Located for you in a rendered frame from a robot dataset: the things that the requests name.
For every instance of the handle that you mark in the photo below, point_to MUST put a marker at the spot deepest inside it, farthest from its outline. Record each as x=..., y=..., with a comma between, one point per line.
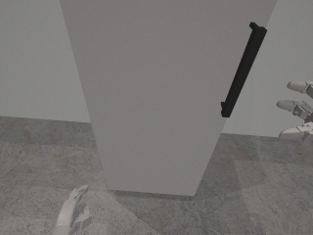
x=255, y=40

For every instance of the robot left forearm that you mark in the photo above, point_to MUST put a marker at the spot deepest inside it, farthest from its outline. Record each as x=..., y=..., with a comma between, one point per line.
x=61, y=230

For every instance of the fridge door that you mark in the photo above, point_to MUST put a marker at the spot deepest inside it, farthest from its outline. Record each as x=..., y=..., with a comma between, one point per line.
x=153, y=74

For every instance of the left robot hand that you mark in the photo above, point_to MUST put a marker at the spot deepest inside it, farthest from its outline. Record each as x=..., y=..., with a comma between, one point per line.
x=69, y=212

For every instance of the right robot hand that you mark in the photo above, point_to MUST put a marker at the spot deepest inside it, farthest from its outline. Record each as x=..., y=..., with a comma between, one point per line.
x=305, y=111

